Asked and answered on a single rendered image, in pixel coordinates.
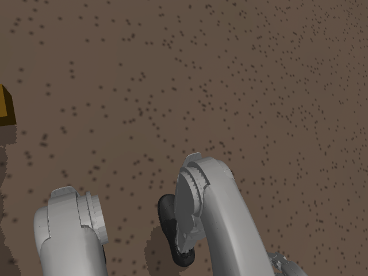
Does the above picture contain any right robot hand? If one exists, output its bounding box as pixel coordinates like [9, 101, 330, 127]
[267, 252, 308, 276]

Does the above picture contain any cube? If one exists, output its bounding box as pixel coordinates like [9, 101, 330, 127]
[0, 84, 17, 127]

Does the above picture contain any right robot foot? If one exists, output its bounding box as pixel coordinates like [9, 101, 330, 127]
[158, 194, 195, 267]

